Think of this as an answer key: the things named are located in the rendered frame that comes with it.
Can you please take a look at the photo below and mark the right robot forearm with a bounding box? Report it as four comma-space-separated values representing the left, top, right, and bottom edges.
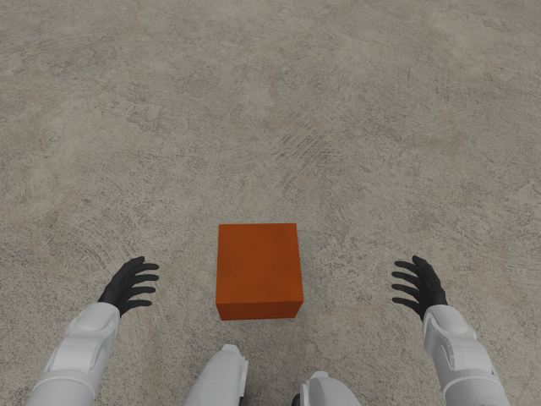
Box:
422, 304, 510, 406

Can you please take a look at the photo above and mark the left robot forearm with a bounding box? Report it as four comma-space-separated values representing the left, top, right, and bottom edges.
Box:
25, 302, 120, 406

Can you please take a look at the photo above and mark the carton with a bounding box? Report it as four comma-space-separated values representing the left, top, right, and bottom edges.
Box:
216, 223, 303, 321

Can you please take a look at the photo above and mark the robot right hand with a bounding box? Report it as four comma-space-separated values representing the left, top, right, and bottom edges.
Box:
391, 255, 448, 322

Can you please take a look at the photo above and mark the robot thigh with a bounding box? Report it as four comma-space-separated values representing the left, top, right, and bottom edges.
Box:
182, 350, 249, 406
300, 377, 361, 406

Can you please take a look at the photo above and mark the robot left thigh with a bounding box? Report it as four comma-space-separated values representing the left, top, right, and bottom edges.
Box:
182, 350, 249, 406

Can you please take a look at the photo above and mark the robot right thigh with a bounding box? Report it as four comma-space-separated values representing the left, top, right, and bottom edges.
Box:
300, 377, 361, 406

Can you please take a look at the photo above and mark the robot left hand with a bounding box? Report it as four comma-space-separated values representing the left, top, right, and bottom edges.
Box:
97, 256, 159, 319

